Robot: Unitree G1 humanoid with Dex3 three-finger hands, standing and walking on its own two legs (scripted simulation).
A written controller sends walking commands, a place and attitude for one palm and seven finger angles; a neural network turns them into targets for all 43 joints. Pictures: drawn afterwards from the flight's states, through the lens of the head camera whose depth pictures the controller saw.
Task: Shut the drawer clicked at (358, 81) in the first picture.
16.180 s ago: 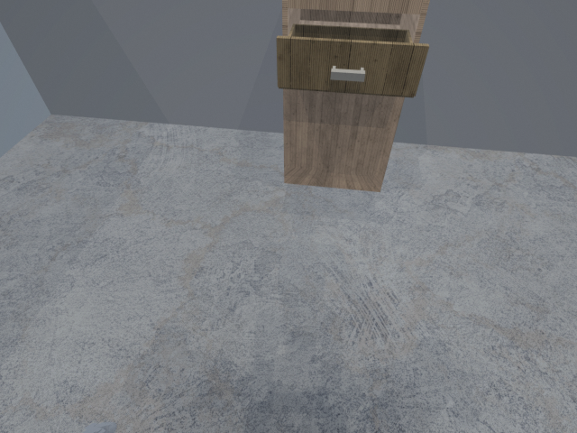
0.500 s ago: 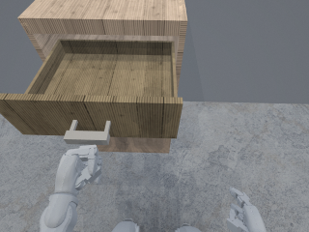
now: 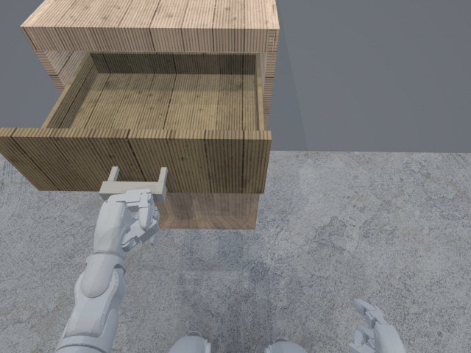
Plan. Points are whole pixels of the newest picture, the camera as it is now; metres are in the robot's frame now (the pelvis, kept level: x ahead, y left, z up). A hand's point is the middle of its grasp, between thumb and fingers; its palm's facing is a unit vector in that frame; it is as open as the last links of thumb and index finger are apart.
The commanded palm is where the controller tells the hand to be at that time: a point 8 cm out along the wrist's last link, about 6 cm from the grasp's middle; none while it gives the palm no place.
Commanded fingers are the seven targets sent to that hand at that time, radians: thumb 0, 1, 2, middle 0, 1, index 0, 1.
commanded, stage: push the drawer shut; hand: left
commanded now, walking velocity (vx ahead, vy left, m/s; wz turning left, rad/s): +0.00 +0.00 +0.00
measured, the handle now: (136, 181) +0.39 +0.18 +0.06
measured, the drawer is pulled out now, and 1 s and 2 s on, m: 0.25 0.12 0.00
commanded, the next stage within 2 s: none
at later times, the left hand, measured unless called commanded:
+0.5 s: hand (161, 188) +0.38 +0.14 +0.06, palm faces -0.02 -1.00 -0.04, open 3.1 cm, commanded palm +0.37 +0.20 +0.06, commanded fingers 0.00 0.90 0.90 -1.40 -1.60 -1.40 -1.60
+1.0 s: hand (166, 159) +0.45 +0.14 +0.06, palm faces +0.00 -1.00 -0.03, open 3.2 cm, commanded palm +0.43 +0.20 +0.06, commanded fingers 0.00 0.90 0.90 -1.40 -1.60 -1.40 -1.60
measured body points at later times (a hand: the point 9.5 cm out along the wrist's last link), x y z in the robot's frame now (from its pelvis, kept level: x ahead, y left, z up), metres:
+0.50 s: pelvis +0.00 +0.01 +0.00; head +0.07 +0.01 +0.45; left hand +0.38 +0.19 +0.06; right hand +0.10 -0.25 -0.11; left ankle +0.02 +0.12 -0.67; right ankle +0.00 -0.09 -0.67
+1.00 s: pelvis -0.01 +0.01 +0.00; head +0.08 +0.02 +0.44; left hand +0.44 +0.19 +0.06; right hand +0.04 -0.25 -0.12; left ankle +0.02 +0.12 -0.67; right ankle +0.00 -0.09 -0.67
